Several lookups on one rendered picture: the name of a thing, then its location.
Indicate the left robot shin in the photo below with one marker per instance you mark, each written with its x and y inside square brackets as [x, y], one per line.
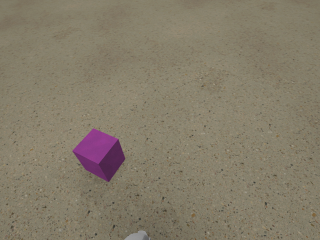
[142, 232]

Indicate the carton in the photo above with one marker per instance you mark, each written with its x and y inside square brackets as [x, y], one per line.
[100, 153]

